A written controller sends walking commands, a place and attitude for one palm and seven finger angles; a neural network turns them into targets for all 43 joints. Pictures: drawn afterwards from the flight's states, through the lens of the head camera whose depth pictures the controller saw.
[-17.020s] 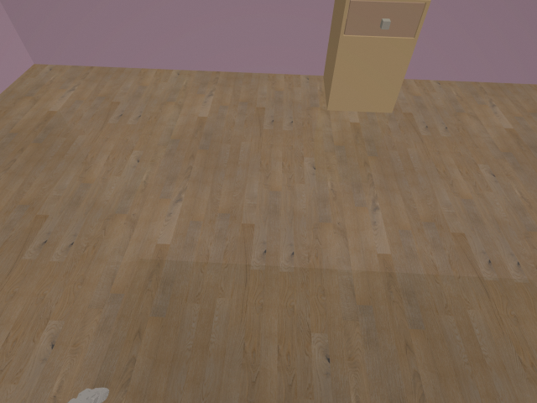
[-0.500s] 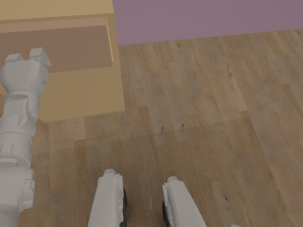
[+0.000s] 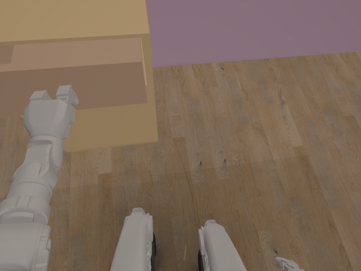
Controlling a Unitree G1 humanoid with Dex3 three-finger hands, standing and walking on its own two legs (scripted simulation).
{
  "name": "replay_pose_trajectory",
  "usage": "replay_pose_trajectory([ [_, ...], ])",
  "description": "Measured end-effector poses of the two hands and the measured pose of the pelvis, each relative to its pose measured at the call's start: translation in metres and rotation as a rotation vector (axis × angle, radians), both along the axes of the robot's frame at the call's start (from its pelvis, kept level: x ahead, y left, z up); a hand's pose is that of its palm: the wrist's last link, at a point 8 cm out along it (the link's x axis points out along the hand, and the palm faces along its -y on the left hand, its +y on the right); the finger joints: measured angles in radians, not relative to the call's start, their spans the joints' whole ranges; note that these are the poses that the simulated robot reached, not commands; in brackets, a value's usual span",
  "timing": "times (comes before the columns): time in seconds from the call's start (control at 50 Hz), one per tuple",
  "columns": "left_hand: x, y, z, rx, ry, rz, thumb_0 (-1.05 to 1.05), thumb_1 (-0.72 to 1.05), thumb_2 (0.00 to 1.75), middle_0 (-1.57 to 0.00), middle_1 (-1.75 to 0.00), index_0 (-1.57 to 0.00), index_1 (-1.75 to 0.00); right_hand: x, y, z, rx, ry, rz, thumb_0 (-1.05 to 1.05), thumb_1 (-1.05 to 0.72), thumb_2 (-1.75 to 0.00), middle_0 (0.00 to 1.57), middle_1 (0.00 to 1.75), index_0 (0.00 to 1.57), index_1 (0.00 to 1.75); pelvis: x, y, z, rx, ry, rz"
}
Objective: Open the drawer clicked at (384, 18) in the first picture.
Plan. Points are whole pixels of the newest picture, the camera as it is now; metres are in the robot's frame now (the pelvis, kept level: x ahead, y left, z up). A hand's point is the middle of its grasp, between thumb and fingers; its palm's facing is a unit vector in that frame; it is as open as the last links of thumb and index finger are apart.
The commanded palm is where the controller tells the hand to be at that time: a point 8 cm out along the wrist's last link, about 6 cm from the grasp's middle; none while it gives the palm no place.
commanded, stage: pull the drawer open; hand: left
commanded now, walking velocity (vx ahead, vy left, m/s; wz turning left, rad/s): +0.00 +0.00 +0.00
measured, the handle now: (63, 106) +0.47 +0.29 -0.04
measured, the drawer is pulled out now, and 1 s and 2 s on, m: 0.07 0.14 0.19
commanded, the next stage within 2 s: none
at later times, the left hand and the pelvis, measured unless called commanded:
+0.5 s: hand (60, 141) +0.39 +0.29 -0.05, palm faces -0.03 -0.05 -1.00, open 7.8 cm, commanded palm +0.37 +0.27 +0.00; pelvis -0.01 +0.00 +0.00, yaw +0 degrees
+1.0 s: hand (59, 155) +0.36 +0.28 -0.05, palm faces -0.02 -0.05 -1.00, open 7.8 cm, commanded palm +0.33 +0.26 +0.00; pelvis +0.00 +0.00 +0.01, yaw +1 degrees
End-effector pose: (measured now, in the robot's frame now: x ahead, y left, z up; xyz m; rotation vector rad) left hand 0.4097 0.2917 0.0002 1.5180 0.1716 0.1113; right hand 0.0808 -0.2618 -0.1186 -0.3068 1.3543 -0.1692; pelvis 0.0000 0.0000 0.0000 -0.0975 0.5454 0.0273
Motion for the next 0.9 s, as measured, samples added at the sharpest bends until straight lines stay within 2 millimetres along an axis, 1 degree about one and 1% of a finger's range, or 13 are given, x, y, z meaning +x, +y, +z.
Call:
replay_pose_trajectory([
  [0.24,-0.019,-0.003,0.000,0.002,-0.002,-0.001,0.03,0.43,0.72,-0.42,-1.35,-0.29,-1.35,-0.003,-0.001,0.000,0.012,-0.007,-0.005,0.00,-0.91,-0.90,0.20,0.30,0.20,0.30,-0.003,-0.002,0.002,0.005,-0.015,0.000],
  [0.38,-0.029,-0.005,0.000,0.002,-0.006,-0.001,0.03,0.43,0.72,-0.42,-1.35,-0.29,-1.35,-0.002,-0.001,0.000,0.015,-0.019,-0.002,0.00,-0.91,-0.90,0.20,0.30,0.20,0.30,-0.005,-0.003,0.003,0.008,-0.025,0.000],
  [0.9,-0.064,-0.011,0.000,0.003,-0.012,0.003,0.03,0.43,0.72,-0.42,-1.35,-0.30,-1.35,0.024,0.004,0.005,0.032,-0.092,0.026,0.00,-0.91,-0.90,0.20,0.30,0.20,0.30,-0.004,-0.003,0.009,0.013,-0.048,0.004],
])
